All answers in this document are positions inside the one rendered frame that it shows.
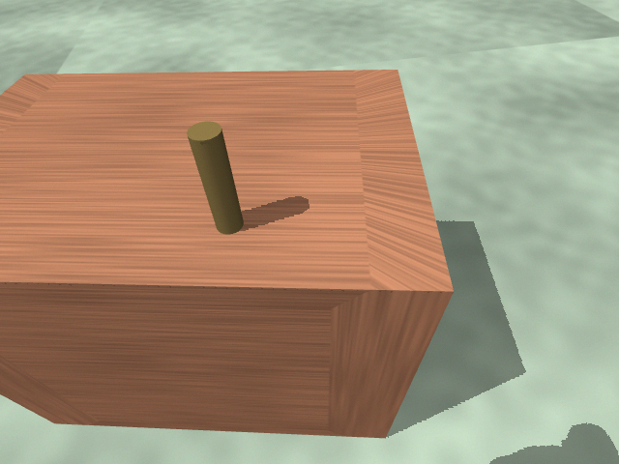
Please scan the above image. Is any can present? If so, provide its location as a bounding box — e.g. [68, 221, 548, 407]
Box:
[187, 121, 244, 235]

